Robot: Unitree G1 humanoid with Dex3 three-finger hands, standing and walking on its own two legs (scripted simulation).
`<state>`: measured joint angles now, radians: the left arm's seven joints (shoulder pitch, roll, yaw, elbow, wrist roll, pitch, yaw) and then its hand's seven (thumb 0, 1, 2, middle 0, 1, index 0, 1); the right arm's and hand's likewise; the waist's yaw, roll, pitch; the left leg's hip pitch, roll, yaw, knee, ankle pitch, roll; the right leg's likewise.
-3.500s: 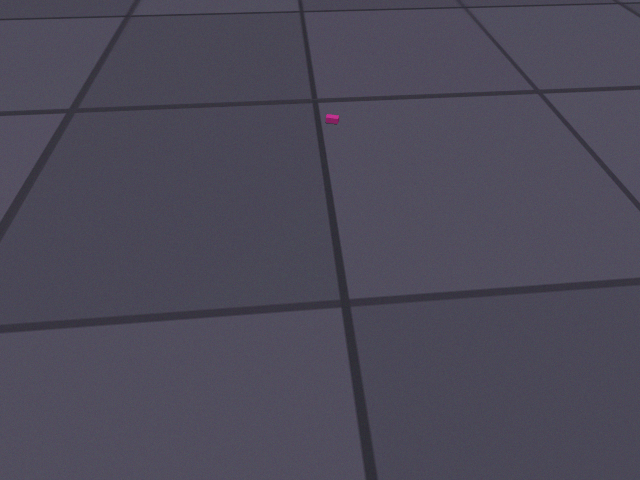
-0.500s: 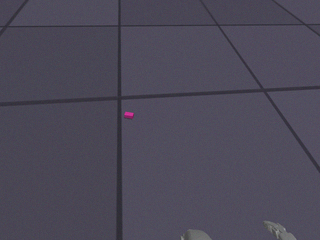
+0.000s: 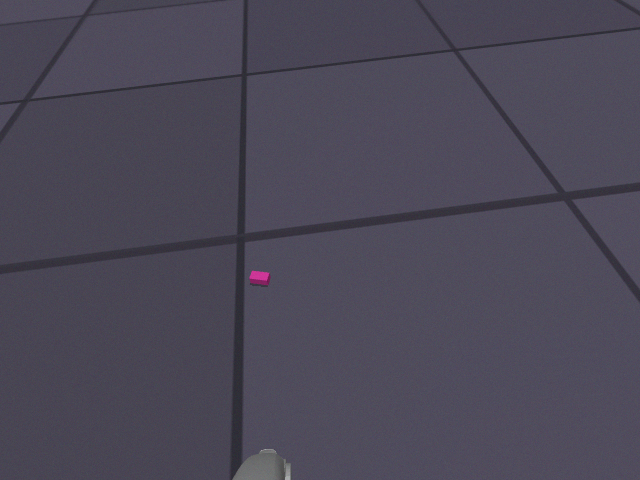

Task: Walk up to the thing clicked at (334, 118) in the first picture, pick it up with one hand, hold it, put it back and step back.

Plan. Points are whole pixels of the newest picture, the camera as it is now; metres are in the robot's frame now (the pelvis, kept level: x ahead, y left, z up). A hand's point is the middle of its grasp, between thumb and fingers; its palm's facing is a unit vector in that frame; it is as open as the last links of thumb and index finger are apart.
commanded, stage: walk up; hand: left
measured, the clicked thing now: (260, 277) +0.92 +0.29 -0.76
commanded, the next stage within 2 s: none
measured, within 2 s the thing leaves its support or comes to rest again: neither
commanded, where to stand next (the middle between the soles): +0.55 +0.04 m, yaw +2 degrees
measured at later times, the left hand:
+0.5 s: hand (147, 419) +0.24 +0.29 -0.15, palm faces -0.06 -0.94 -0.35, open 7.4 cm
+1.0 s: hand (175, 331) +0.38 +0.28 -0.14, palm faces +0.02 -0.92 -0.39, open 7.4 cm
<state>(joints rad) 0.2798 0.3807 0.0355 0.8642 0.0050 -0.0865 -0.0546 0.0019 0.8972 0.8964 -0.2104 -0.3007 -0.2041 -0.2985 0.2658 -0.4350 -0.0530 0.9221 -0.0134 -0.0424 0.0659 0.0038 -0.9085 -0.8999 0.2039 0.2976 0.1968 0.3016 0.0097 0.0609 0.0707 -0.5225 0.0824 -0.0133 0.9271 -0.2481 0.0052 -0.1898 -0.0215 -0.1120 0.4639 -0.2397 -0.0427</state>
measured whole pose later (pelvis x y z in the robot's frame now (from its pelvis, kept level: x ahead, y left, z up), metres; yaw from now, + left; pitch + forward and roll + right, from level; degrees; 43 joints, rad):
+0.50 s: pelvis +0.20 +0.02 +0.00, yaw +0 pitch -3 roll +1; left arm 0.31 0.44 0.05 0.91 0.01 -0.04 -0.07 0.00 0.90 0.90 -0.21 -0.30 -0.20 -0.30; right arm 0.27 -0.40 -0.04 0.84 -0.01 -0.08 0.06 0.00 -0.90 -0.90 0.21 0.30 0.20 0.30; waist -0.01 -0.05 0.08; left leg -0.19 0.03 0.10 0.49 -0.26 0.03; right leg -0.48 -0.12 -0.01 0.81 -0.29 0.00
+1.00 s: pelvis +0.37 +0.00 -0.01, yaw +3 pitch -2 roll -1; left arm 0.36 0.43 0.04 0.86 0.01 -0.08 -0.04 0.00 0.90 0.90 -0.21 -0.30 -0.21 -0.30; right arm 0.26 -0.42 -0.06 0.90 -0.03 -0.03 0.09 0.00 -0.91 -0.90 0.20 0.30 0.20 0.30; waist 0.04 0.03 0.07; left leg -0.45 0.09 0.03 0.65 -0.23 0.01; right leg -0.16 -0.05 -0.10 0.53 -0.32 0.00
